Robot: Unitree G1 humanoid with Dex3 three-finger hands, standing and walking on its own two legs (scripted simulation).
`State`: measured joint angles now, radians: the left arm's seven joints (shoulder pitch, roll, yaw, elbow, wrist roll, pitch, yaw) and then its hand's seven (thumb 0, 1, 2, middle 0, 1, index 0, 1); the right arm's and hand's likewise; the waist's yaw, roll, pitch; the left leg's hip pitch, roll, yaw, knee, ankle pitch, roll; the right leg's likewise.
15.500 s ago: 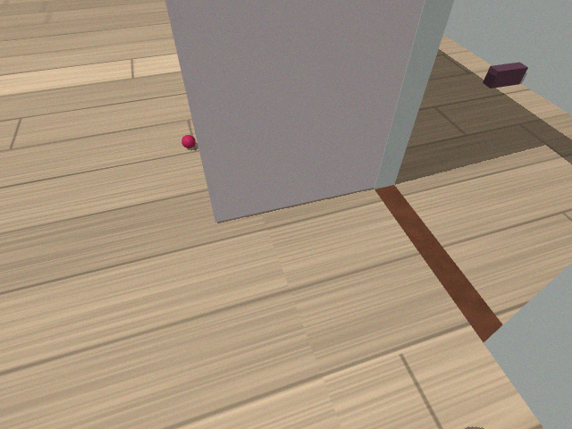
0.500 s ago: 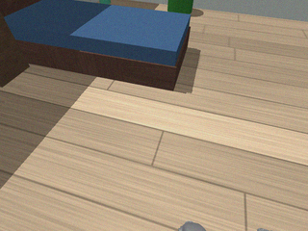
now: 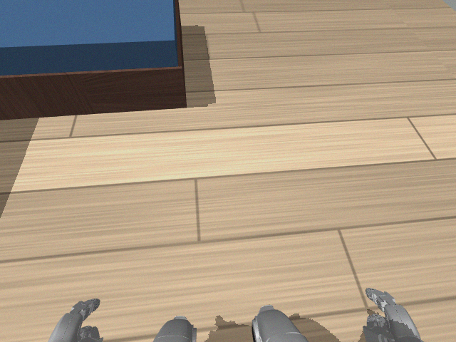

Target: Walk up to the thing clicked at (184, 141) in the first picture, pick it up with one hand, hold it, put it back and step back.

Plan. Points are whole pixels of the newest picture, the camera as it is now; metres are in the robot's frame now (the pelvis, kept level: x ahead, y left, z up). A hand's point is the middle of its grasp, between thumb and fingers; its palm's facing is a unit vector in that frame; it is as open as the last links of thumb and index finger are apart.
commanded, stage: walk up
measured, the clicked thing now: out of the picture +0.13 -1.59 -0.70
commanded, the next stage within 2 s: none
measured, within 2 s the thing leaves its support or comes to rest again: neither
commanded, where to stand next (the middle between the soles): +0.06 -0.12 m, yaw -96 degrees
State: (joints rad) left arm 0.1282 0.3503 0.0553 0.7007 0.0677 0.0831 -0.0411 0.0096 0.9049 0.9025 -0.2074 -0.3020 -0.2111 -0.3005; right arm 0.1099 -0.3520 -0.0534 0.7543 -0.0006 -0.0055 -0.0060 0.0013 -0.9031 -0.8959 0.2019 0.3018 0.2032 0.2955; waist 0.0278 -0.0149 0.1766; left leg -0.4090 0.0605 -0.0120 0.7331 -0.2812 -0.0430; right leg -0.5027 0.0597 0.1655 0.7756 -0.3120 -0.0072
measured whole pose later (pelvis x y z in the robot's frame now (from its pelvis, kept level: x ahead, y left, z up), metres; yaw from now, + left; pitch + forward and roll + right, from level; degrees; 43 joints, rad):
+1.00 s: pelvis +0.02 -0.03 +0.03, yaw -57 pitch +0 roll -1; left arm 0.23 0.44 0.05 0.78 0.01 0.05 -0.05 0.01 0.91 0.90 -0.20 -0.30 -0.21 -0.30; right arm 0.34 -0.43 -0.06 0.77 -0.02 -0.03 0.04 0.00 -0.90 -0.90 0.20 0.30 0.20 0.30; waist -0.07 0.00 0.09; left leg -0.22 0.13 0.29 0.52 -0.28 0.03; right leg -0.45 -0.05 -0.02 0.83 -0.31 0.01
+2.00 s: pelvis +0.04 -0.04 -0.01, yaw -91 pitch -2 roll +0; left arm 0.25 0.40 0.04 0.81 0.03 -0.01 0.01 0.01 0.90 0.90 -0.21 -0.30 -0.21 -0.30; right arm 0.22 -0.45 -0.05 0.84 -0.01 -0.01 0.01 0.01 -0.90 -0.90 0.20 0.30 0.20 0.30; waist -0.01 0.03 0.10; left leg -0.41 0.06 0.03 0.85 -0.42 0.02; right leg -0.43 0.05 0.10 0.87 -0.40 0.00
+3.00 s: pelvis +0.05 -0.06 +0.04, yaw -97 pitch -2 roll +0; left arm 0.05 0.33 0.00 1.11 0.01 -0.02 0.00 0.01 0.91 0.90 -0.20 -0.30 -0.21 -0.30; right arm 0.07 -0.37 -0.01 1.13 -0.01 -0.01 0.02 0.00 -0.90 -0.90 0.20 0.30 0.20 0.30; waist -0.03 0.01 0.07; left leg -0.15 0.05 0.08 0.40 -0.22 -0.02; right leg -0.19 0.05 0.14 0.41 -0.19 0.01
